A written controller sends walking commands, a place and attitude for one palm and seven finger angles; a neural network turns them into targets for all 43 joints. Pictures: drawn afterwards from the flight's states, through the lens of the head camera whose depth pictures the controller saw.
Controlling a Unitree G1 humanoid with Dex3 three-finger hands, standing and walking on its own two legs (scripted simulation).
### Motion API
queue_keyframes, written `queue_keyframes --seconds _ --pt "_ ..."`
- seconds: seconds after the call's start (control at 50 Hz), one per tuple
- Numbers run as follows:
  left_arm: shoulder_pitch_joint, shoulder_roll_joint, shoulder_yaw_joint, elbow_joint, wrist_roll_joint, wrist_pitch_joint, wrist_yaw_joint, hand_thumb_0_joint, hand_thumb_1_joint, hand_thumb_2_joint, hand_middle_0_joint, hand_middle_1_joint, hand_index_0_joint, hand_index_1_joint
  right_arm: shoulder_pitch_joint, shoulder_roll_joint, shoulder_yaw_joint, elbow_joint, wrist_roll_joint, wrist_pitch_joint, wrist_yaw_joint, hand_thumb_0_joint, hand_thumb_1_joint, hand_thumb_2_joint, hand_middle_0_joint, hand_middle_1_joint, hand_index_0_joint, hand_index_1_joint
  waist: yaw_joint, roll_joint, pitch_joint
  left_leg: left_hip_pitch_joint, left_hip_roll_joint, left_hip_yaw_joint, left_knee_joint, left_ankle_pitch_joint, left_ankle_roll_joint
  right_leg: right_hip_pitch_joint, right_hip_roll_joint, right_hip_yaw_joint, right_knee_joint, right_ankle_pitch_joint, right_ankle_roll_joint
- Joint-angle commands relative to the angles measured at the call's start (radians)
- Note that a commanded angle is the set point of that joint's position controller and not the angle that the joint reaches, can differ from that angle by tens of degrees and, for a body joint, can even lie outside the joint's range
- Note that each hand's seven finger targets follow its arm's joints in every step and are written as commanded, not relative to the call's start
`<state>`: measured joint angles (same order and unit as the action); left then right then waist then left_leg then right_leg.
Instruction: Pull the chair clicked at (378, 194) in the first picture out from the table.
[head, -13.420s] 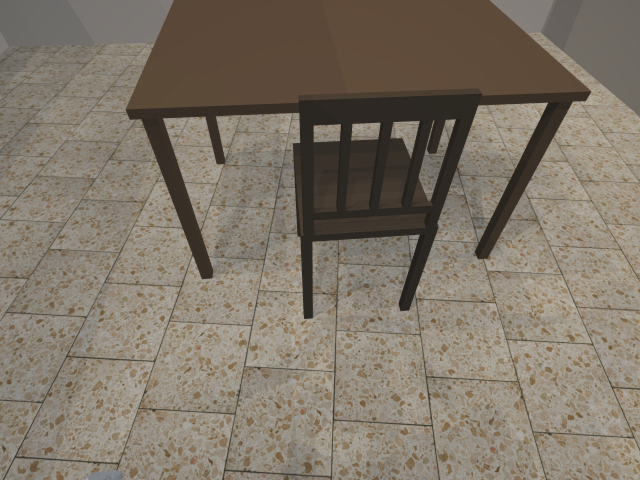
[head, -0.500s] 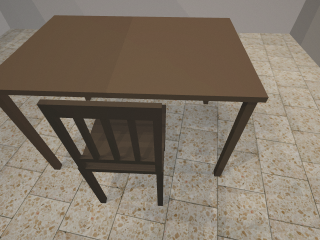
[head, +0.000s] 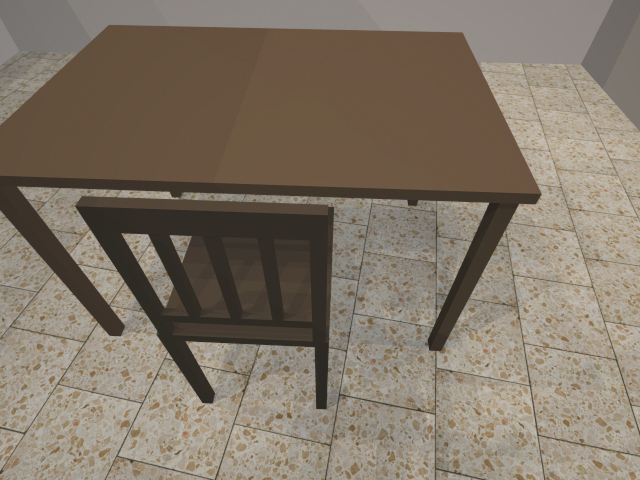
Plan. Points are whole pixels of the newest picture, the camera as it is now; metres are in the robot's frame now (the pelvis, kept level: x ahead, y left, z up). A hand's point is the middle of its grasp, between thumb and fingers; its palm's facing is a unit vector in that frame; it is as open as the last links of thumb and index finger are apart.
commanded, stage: look again from close up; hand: left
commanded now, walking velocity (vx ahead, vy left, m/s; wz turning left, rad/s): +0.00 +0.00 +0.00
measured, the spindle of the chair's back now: (225, 278) +0.46 +0.21 -0.11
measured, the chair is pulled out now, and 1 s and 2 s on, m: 0.00 0.00 0.00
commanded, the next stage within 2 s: raise the hand toward the chair's back in 0.04 s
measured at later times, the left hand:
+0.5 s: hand (225, 427) +0.19 +0.13 -0.03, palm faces -0.06 -1.00 +0.05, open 8.7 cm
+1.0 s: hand (181, 439) +0.18 +0.19 -0.06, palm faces +0.02 -1.00 -0.03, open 13.1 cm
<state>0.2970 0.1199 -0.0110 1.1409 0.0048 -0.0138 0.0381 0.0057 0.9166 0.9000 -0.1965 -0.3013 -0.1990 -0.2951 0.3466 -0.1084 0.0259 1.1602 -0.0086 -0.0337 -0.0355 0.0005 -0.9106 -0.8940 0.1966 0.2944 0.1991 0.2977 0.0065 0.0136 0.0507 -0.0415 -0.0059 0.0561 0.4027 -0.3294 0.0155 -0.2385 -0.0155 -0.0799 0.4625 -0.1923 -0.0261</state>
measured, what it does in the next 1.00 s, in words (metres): lowers itself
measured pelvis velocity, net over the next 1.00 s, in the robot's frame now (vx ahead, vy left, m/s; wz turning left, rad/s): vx -0.03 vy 0.01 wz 0.03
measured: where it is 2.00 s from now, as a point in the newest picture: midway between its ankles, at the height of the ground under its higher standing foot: outside the picture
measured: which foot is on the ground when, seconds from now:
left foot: down 0.00-1.00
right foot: down 0.00-1.00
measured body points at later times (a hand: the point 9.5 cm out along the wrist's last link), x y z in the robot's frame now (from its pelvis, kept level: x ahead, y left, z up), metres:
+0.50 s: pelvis -0.03 +0.00 -0.06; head +0.01 +0.02 +0.39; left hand +0.18 +0.19 -0.03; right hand +0.19 -0.27 -0.08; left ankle -0.07 +0.10 -0.74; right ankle +0.04 -0.10 -0.74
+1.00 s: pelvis -0.03 +0.01 -0.09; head +0.05 +0.02 +0.35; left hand +0.17 +0.25 -0.05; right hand +0.13 -0.20 -0.19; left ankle -0.07 +0.10 -0.74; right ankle +0.04 -0.10 -0.74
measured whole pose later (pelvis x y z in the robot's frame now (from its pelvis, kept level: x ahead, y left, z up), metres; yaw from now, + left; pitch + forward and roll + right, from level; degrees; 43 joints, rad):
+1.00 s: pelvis -0.03 +0.01 -0.09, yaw +2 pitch +18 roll -2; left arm 0.43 0.20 0.13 -0.07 -0.24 -0.36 -0.22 0.00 0.10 0.56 -0.12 -0.18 -0.12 -0.17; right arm 0.26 -0.17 0.02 0.53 0.02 -0.19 -0.02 0.01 -0.90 -0.89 0.21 0.30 0.21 0.30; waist -0.02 0.02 -0.13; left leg -0.86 0.00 0.01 1.18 -0.63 0.04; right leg -0.99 -0.06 -0.12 1.09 -0.40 -0.02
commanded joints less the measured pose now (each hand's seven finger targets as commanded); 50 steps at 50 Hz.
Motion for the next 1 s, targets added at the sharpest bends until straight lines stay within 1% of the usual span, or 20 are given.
queue_keyframes --seconds 0.0,0.1,0.12,0.14,0.16,0.18,0.2,0.26,0.3,0.34,0.36,0.4,0.46,0.52,0.58,0.66,0.76,0.82,0.86,0.98 --pt "0.071 0.083 0.018 -0.023 0.003 -0.015 0.004 0.0 0.9 0.9 -0.2 -0.3 -0.2 -0.3 0.107 -0.071 -0.013 -0.003 0.0 -0.004 -0.008 0.0 -0.9 -0.9 0.2 0.3 0.2 0.3 -0.002 -0.018 0.051 -0.18 0.103 -0.085 -0.102 0.149 0.016 0.098 -0.099 0.119 -0.058 0.138 -0.029" --pt "0.075 0.079 0.017 -0.022 0.002 -0.016 0.004 0.0 0.9 0.9 -0.2 -0.3 -0.2 -0.3 0.109 -0.068 -0.013 0.001 -0.001 -0.004 -0.01 0.0 -0.9 -0.9 0.2 0.3 0.2 0.3 -0.003 -0.012 0.047 -0.173 0.104 -0.084 -0.097 0.17 0.015 0.1 -0.102 0.116 -0.053 0.168 -0.031" --pt "0.158 0.136 0.025 0.018 0.011 -0.031 0.042 0.0 0.9 0.9 -0.2 -0.3 -0.2 -0.3 -0.042 -0.125 -0.032 -0.083 0.01 -0.013 0.001 0.0 -0.9 -0.9 0.2 0.3 0.2 0.3 0.046 -0.081 0.043 -0.235 0.117 -0.024 0.103 0.256 -0.011 0.105 -0.149 0.128 0.013 0.611 -0.008" --pt "-0.624 0.28 0.04 -1.504 -0.201 -0.243 0.019 0.0 0.877 0.89 -0.198 -0.296 -0.198 -0.296 -0.035 -0.331 -0.048 -0.47 0.046 -0.179 -0.043 0.0 -0.9 -0.9 0.2 0.3 0.2 0.3 -0.091 0.171 -0.453 -0.061 0.012 -0.06 -0.024 0.309 0.004 0.199 -0.06 0.128 0.042 0.293 0.002" --pt "-0.513 0.362 0.15 -1.476 -0.168 -0.222 0.092 0.0 0.853 0.88 -0.195 -0.293 -0.195 -0.293 -0.175 -0.234 -0.02 -0.409 0.057 -0.262 -0.074 0.0 -0.9 -0.9 0.2 0.3 0.2 0.3 -0.047 0.242 -0.365 -0.064 0.022 -0.004 -0.016 0.254 -0.006 0.138 -0.004 0.113 0.075 0.098 -0.008" --pt "-0.031 0.053 -0.023 -1.141 -0.133 -0.074 0.104 0.0 0.83 0.87 -0.193 -0.289 -0.193 -0.289 -0.112 -0.189 -0.038 -0.436 0.051 -0.309 -0.063 0.0 -0.9 -0.9 0.2 0.3 0.2 0.3 -0.044 0.197 -0.232 -0.207 0.031 -0.041 -0.045 0.227 -0.014 0.053 0.001 0.029 0.071 -0.015 -0.012" --pt "0.032 -0.073 -0.094 -1.046 -0.171 -0.018 0.102 0.0 0.807 0.86 -0.191 -0.285 -0.191 -0.285 -0.102 -0.196 -0.031 -0.407 0.075 -0.33 -0.059 0.0 -0.9 -0.9 0.2 0.3 0.2 0.3 -0.04 0.039 -0.088 -0.278 0.021 -0.068 -0.012 0.157 -0.018 -0.016 -0.008 -0.004 0.052 -0.021 0.008" --pt "-0.027 0.012 -0.049 -1.134 -0.174 -0.173 0.052 0.0 0.737 0.83 -0.184 -0.274 -0.184 -0.274 -0.107 -0.269 -0.065 -0.517 0.04 -0.378 -0.053 0.0 -0.9 -0.9 0.2 0.3 0.2 0.3 -0.076 -0.191 -0.037 -0.4 -0.009 -0.09 0.137 0.002 0.004 -0.186 -0.018 0.009 0.067 -0.214 0.023" --pt "0.131 -0.024 -0.004 -0.991 -0.174 -0.301 -0.025 0.0 0.69 0.81 -0.179 -0.267 -0.179 -0.267 -0.124 -0.258 -0.092 -0.572 0.017 -0.386 -0.026 0.0 -0.9 -0.9 0.2 0.3 0.2 0.3 -0.023 -0.339 -0.062 -0.551 -0.014 -0.076 0.247 -0.038 -0.01 -0.263 -0.023 0.019 0.144 -0.323 0.021" --pt "0.326 -0.043 0.036 -0.992 -0.214 -0.466 -0.139 0.0 0.643 0.79 -0.174 -0.26 -0.174 -0.26 -0.169 -0.255 -0.11 -0.644 0.008 -0.373 0.02 0.0 -0.9 -0.9 0.2 0.3 0.2 0.3 0.034 -0.285 -0.152 -0.649 -0.023 -0.047 0.338 -0.013 -0.03 -0.249 -0.02 0.021 0.254 -0.251 0.006" --pt "0.393 0.026 0.117 -0.96 -0.22 -0.54 -0.201 0.0 0.62 0.78 -0.172 -0.256 -0.172 -0.256 -0.178 -0.26 -0.121 -0.669 0.008 -0.35 0.051 0.0 -0.9 -0.9 0.2 0.3 0.2 0.3 0.062 -0.173 -0.186 -0.669 -0.033 -0.031 0.378 0.021 -0.048 -0.22 -0.028 0.042 0.306 -0.173 -0.012" --pt "0.385 0.096 0.178 -0.979 -0.201 -0.662 -0.281 0.0 0.573 0.76 -0.167 -0.249 -0.167 -0.249 -0.242 -0.263 -0.136 -0.732 0.008 -0.306 0.08 0.0 -0.9 -0.9 0.2 0.3 0.2 0.3 0.062 -0.1 -0.206 -0.762 -0.042 -0.014 0.465 0.03 -0.041 -0.265 -0.03 0.054 0.394 -0.08 -0.022" --pt "0.341 0.12 0.183 -1.048 -0.189 -0.599 -0.275 0.0 0.503 0.73 -0.16 -0.238 -0.16 -0.238 -0.265 -0.254 -0.133 -0.809 0.025 -0.223 0.075 0.0 -0.9 -0.9 0.2 0.3 0.2 0.3 0.08 -0.042 -0.232 -0.843 -0.053 -0.001 0.5 -0.014 -0.023 -0.31 -0.028 0.084 0.434 -0.111 -0.024" --pt "0.188 0.139 0.176 -1.303 -0.196 -0.584 -0.21 0.0 0.433 0.7 -0.153 -0.227 -0.153 -0.227 -0.235 -0.239 -0.122 -0.875 0.026 -0.195 0.051 0.0 -0.9 -0.9 0.2 0.3 0.2 0.3 0.051 0.05 -0.363 -0.821 -0.037 -0.017 0.543 0.009 -0.01 -0.328 -0.019 0.101 0.481 -0.09 -0.021" --pt "0.065 0.149 0.171 -1.496 -0.186 -0.661 -0.169 0.0 0.363 0.67 -0.146 -0.216 -0.146 -0.216 -0.172 -0.227 -0.119 -0.851 0.01 -0.198 0.034 0.0 -0.9 -0.9 0.2 0.3 0.2 0.3 -0.008 0.077 -0.462 -0.782 -0.008 -0.058 0.613 0.089 -0.005 -0.39 -0.003 0.086 0.552 0.004 -0.015" --pt "-0.032 0.099 0.032 -1.486 -0.199 -0.69 -0.26 0.0 0.27 0.63 -0.137 -0.201 -0.137 -0.201 -0.172 -0.252 -0.087 -0.802 0.009 -0.236 0.024 0.0 -0.9 -0.9 0.2 0.3 0.2 0.3 -0.101 0.08 -0.401 -0.812 0.006 -0.093 0.683 0.043 0.006 -0.536 0.0 0.068 0.562 -0.077 -0.004" --pt "0.115 0.185 0.137 -1.315 -0.243 -0.484 -0.375 0.0 0.153 0.58 -0.125 -0.183 -0.125 -0.183 -0.181 -0.263 -0.084 -0.803 0.044 -0.24 0.002 0.0 -0.9 -0.9 0.2 0.3 0.2 0.3 -0.041 -0.002 -0.452 -0.877 -0.003 -0.103 0.643 -0.01 0.005 -0.432 -0.004 0.063 0.528 -0.154 0.006" --pt "0.18 0.196 0.218 -1.39 -0.278 -0.381 -0.352 0.0 0.083 0.55 -0.118 -0.172 -0.118 -0.172 -0.201 -0.237 -0.084 -0.829 0.052 -0.222 -0.003 0.0 -0.9 -0.9 0.2 0.3 0.2 0.3 0.009 -0.024 -0.535 -0.849 -0.01 -0.102 0.592 0.069 0.0 -0.32 -0.012 0.045 0.523 -0.074 0.01" --pt "0.201 0.206 0.264 -1.393 -0.288 -0.365 -0.306 0.0 0.037 0.53 -0.114 -0.164 -0.114 -0.164 -0.219 -0.221 -0.084 -0.826 0.047 -0.215 -0.006 0.0 -0.9 -0.9 0.2 0.3 0.2 0.3 0.031 -0.046 -0.527 -0.852 -0.009 -0.106 0.58 0.098 -0.007 -0.301 -0.009 0.033 0.532 -0.049 0.006" --pt "0.138 0.166 0.189 -1.402 -0.236 -0.472 -0.228 0.0 -0.103 0.47 -0.1 -0.142 -0.1 -0.142 -0.186 -0.232 -0.08 -0.809 0.03 -0.228 -0.004 0.0 -0.9 -0.9 0.2 0.3 0.2 0.3 -0.015 -0.026 -0.389 -0.862 -0.001 -0.106 0.558 0.006 -0.008 -0.44 -0.011 0.012 0.516 -0.189 0.002"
